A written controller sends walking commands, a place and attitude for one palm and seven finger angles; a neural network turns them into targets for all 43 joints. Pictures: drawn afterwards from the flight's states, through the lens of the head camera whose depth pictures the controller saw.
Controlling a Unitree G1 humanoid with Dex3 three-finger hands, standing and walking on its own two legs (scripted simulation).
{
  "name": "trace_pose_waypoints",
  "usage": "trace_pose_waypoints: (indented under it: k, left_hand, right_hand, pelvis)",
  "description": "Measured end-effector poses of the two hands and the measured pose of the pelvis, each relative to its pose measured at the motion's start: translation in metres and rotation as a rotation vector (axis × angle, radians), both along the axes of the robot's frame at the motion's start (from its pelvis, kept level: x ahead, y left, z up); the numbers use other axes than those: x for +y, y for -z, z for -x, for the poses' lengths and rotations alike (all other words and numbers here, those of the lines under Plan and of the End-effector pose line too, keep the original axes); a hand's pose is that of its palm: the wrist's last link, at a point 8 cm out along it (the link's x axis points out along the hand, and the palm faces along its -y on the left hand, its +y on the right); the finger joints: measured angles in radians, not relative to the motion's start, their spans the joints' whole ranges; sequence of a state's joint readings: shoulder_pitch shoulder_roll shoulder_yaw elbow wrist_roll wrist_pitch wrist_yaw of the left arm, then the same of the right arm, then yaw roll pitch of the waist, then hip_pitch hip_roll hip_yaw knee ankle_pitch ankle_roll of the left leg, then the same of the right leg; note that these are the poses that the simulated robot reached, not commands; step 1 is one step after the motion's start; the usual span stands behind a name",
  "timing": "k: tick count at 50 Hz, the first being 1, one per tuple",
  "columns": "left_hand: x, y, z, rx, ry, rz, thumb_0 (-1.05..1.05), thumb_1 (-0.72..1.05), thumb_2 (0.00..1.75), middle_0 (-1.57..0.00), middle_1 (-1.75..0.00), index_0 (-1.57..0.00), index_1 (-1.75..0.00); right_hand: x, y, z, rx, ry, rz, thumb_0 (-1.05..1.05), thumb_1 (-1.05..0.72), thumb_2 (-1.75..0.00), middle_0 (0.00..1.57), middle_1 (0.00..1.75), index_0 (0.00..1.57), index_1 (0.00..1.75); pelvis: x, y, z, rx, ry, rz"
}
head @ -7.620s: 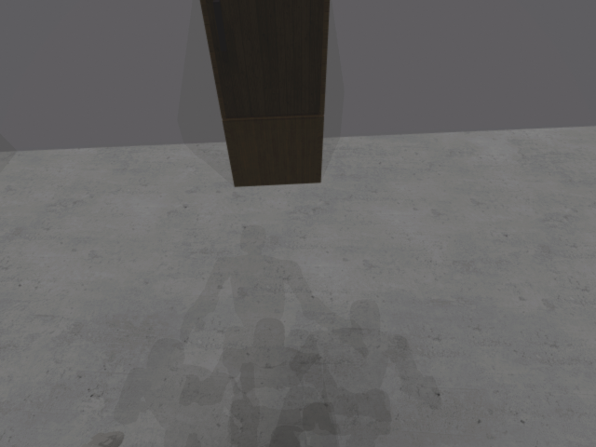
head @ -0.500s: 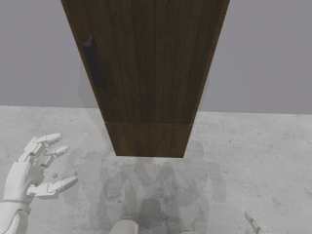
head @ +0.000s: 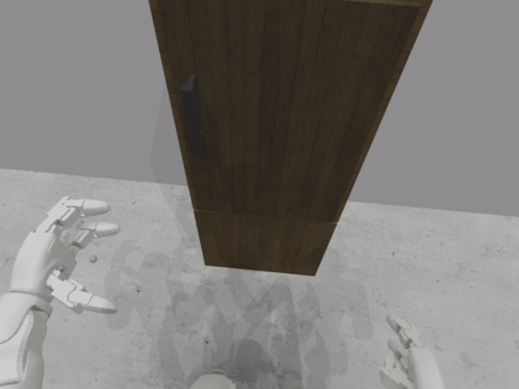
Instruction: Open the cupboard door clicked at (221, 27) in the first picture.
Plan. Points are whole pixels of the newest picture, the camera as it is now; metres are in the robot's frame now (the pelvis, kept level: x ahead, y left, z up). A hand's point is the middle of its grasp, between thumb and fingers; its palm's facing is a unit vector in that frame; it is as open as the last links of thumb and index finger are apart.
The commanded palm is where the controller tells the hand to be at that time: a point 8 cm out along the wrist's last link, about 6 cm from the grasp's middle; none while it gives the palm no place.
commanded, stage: raise the hand with hooked fingers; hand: left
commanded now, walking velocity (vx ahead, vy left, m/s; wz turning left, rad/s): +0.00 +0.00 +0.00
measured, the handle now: (194, 116) +0.59 +0.18 +0.07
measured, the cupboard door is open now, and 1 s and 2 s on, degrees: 0 0 0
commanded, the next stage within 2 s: move the hooked fingers beside the handle in 0.72 s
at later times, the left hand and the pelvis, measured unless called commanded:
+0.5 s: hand (98, 239) +0.29 +0.25 +0.09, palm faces +0.00 -1.00 -0.03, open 14.0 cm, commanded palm +0.26 +0.30 +0.09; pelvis +0.00 -0.02 +0.01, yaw -1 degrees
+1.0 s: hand (109, 231) +0.30 +0.24 +0.09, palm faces +0.02 -1.00 -0.02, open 14.0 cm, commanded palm +0.29 +0.29 +0.09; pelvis -0.01 -0.03 +0.00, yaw +0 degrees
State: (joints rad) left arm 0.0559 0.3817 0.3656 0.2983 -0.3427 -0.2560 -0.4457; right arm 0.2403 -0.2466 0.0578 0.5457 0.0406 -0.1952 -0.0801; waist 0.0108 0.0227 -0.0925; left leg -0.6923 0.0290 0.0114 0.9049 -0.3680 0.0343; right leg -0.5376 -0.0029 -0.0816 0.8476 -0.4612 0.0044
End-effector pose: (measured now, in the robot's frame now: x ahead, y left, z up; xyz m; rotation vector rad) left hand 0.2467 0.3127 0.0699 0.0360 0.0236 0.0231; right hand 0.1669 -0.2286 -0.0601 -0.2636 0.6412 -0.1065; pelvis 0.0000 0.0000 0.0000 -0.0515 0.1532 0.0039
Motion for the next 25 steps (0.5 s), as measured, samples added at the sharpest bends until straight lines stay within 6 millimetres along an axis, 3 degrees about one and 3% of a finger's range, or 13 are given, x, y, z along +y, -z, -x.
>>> trace_pose_waypoints:
  k: [13,25]
  left_hand:
    - [0.011,-0.023,-0.019,-0.007,0.009,-0.008,-0.01,-0.50,0.30,-0.30,-1.20,-0.30,-1.19]
    - [-0.007,-0.021,-0.020,-0.007,0.022,0.005,-0.01,-0.50,0.30,-0.30,-1.20,-0.30,-1.20]
  right_hand:
    - [-0.020,0.003,0.032,0.083,0.055,0.023,0.01,-0.91,-0.89,0.21,0.30,0.20,0.30]
    - [-0.043,0.004,0.048,0.101,0.093,0.026,0.01,-0.91,-0.89,0.21,0.30,0.20,0.30]
  pelvis:
    - [-0.005,-0.008,0.002,-0.023,0.002,-0.007]
    - [-0.016,-0.009,0.003,-0.025,0.013,-0.019]
